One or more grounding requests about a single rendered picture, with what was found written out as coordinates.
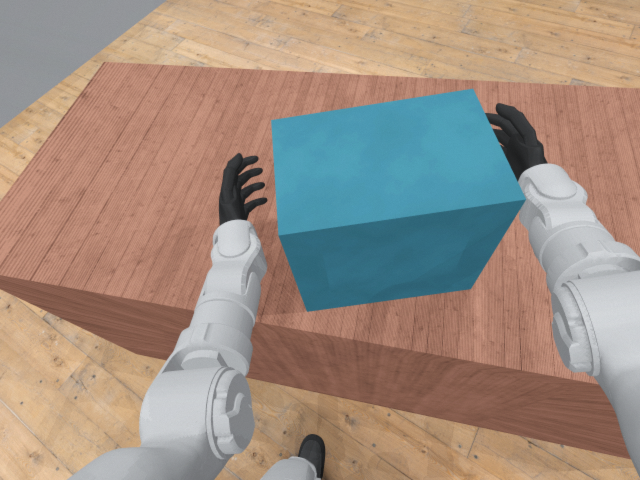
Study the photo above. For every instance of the carton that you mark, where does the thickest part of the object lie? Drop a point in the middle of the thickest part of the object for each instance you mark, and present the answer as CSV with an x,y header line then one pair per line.
x,y
392,200

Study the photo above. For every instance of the left robot hand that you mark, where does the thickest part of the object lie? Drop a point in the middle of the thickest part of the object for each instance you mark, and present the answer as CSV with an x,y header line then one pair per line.
x,y
232,197

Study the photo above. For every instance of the pedestal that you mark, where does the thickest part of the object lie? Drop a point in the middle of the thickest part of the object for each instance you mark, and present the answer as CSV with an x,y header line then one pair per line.
x,y
110,227

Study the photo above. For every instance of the right robot upper arm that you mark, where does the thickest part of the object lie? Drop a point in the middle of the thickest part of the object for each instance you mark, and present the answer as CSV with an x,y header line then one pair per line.
x,y
596,329

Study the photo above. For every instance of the right robot hand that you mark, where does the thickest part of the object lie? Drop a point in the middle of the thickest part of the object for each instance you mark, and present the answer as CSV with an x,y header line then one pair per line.
x,y
518,137

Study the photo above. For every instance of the right robot forearm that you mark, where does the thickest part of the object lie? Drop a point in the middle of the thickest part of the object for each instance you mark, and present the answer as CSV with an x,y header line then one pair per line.
x,y
565,234

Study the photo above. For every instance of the left robot upper arm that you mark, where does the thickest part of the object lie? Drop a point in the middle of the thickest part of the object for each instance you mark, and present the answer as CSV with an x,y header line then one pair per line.
x,y
193,421

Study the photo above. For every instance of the robot left shin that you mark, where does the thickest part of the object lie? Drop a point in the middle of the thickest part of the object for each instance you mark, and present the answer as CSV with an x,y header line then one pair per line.
x,y
305,460

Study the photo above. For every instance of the robot left foot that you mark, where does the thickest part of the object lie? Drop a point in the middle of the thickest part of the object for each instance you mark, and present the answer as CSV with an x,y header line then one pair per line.
x,y
313,449

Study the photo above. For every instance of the left robot forearm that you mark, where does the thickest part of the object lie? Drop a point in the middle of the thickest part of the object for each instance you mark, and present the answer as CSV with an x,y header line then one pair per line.
x,y
220,330

